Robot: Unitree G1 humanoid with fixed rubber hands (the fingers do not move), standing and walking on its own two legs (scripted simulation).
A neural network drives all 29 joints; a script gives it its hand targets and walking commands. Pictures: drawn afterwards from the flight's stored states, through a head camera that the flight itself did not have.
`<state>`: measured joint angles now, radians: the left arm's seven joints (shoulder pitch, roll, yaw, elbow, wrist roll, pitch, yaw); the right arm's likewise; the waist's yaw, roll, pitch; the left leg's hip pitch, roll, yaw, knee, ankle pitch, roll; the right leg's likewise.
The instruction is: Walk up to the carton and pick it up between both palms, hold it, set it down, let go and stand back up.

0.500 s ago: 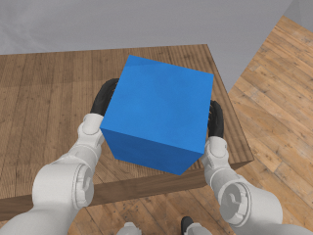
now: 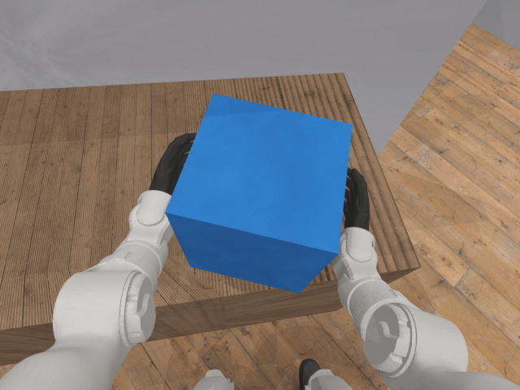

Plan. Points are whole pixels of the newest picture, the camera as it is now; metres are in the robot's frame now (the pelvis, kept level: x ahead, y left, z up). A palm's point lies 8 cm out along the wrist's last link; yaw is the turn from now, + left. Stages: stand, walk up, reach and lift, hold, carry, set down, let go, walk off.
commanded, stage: reach and lift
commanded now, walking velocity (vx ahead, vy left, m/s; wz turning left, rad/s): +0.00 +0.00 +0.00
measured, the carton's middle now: (260, 204) +0.40 +0.00 -0.03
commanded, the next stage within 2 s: none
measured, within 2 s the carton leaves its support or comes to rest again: leaves its support in 0.50 s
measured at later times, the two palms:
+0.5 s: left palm (170, 184) +0.42 +0.14 +0.01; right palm (358, 219) +0.37 -0.16 -0.01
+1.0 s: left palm (195, 188) +0.40 +0.10 +0.03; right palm (387, 225) +0.35 -0.19 +0.00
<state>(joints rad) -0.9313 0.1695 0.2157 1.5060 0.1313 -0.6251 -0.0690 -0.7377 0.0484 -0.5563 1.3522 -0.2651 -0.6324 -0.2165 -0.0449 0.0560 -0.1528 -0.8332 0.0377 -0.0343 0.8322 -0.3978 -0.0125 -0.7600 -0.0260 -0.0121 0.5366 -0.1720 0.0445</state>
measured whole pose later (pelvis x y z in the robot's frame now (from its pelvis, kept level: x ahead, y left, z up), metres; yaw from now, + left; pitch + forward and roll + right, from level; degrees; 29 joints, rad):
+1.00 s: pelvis -0.02 -0.05 +0.01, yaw +2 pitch +21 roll -3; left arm -0.93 0.16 0.22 1.54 0.13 -0.70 -0.04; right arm -0.74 0.06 -0.56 1.37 -0.27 -0.73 -0.27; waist -0.04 0.03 -0.15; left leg -0.77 0.04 -0.03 0.70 -0.30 -0.01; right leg -0.76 -0.03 -0.01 0.54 -0.15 0.04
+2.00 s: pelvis -0.03 -0.06 +0.03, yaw +3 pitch +1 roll -1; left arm -0.91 0.13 0.07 1.37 -0.03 -0.12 0.03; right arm -0.73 0.00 -0.24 1.12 0.00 0.01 -0.24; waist -0.04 -0.02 -0.18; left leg -0.29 0.03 -0.03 0.54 -0.26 -0.02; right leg -0.32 -0.04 -0.01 0.48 -0.17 0.04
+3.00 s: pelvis -0.01 -0.07 +0.04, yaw +3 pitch -7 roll -1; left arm -0.73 0.04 0.27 0.68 0.14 0.43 0.02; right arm -0.74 -0.04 -0.12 0.91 0.10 0.28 -0.22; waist -0.04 -0.03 -0.10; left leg -0.07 0.03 -0.03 0.44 -0.25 -0.02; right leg -0.11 -0.04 -0.01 0.40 -0.17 0.04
